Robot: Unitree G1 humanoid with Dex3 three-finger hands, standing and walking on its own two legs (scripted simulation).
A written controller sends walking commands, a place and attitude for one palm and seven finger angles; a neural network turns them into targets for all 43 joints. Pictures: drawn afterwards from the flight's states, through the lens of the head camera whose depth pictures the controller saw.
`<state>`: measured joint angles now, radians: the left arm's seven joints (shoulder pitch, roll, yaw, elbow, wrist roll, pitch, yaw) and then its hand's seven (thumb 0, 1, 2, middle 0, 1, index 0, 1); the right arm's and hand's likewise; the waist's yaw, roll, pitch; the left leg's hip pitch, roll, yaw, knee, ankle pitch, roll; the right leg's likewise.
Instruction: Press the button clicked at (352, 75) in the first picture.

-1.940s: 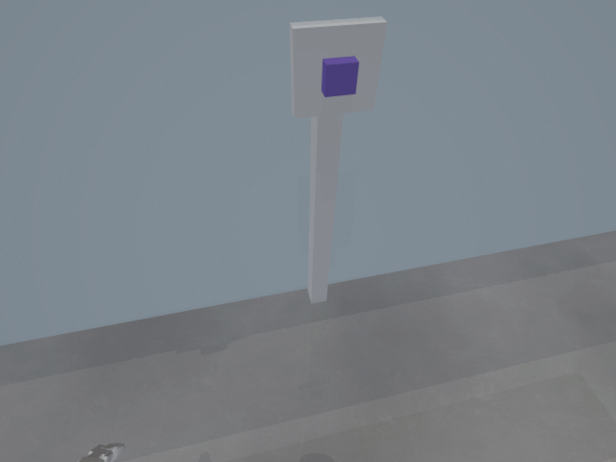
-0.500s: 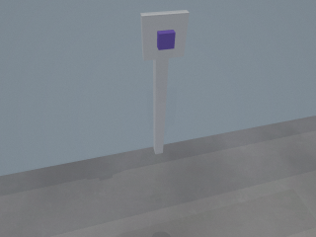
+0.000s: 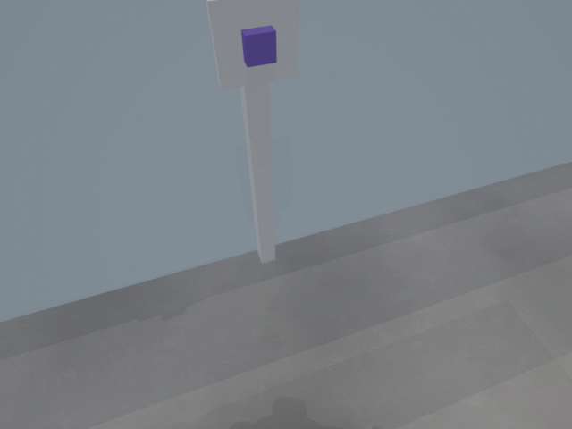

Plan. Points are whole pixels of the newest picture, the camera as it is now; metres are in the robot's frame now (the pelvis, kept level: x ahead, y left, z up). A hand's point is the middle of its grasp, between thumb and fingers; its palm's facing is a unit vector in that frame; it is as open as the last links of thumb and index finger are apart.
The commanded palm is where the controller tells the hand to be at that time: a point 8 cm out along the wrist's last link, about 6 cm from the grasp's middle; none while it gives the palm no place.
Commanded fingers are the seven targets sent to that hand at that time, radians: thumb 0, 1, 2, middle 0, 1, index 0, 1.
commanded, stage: walk to a spot facing it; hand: left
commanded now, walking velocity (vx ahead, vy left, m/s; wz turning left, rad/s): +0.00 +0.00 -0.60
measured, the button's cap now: (259, 45) +0.78 +0.13 +0.14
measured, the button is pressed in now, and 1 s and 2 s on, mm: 0 0 0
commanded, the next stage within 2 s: none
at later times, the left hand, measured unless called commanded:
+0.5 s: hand out of the picture +0.06 +0.16 -0.15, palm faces -0.14 -0.96 -0.26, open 7.4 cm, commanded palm none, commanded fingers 0.00 0.90 0.90 -0.20 -0.30 -0.20 -0.30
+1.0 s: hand out of the picture +0.13 +0.23 -0.16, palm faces -0.48 -0.86 -0.21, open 7.4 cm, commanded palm none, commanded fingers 0.00 0.90 0.90 -0.20 -0.30 -0.20 -0.30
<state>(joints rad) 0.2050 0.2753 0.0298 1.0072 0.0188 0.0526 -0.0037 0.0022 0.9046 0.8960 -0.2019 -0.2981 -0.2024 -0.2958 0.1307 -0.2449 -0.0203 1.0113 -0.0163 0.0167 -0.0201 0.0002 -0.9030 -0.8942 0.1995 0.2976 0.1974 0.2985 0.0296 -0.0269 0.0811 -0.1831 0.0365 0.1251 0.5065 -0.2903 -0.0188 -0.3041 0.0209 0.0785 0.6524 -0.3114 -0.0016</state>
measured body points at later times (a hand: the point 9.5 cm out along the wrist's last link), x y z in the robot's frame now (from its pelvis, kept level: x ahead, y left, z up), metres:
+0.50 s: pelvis -0.02 -0.03 +0.01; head +0.01 -0.05 +0.46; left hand +0.07 +0.21 -0.13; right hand +0.02 -0.31 -0.13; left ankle +0.00 +0.15 -0.65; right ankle +0.01 -0.09 -0.73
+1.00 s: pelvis -0.03 +0.07 +0.01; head +0.00 +0.10 +0.46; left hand +0.15 +0.28 -0.15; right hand -0.11 -0.17 -0.11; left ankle +0.02 +0.14 -0.73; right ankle -0.14 -0.06 -0.63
